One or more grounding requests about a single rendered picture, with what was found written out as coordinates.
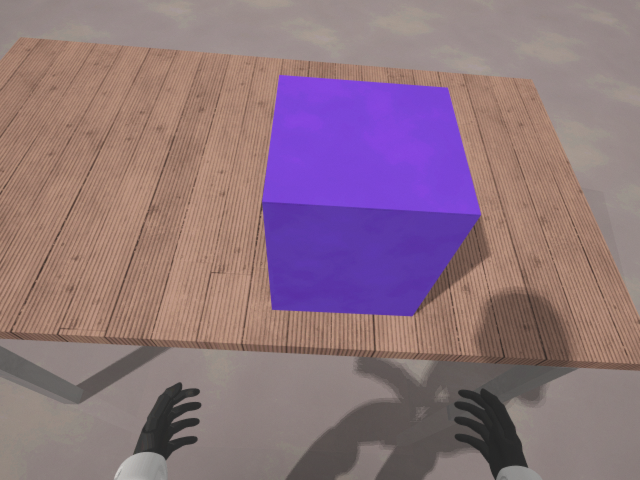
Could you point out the robot right hand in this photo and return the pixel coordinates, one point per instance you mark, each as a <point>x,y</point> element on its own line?
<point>501,446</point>

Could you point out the carton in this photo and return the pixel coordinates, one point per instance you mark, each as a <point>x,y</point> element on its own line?
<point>367,196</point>

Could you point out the robot left hand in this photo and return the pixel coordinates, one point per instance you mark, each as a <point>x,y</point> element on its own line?
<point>159,429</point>

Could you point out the table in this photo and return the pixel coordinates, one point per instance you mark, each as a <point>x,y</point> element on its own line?
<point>131,187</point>

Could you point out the left robot forearm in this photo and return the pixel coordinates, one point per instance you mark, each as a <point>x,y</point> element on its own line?
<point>143,466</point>

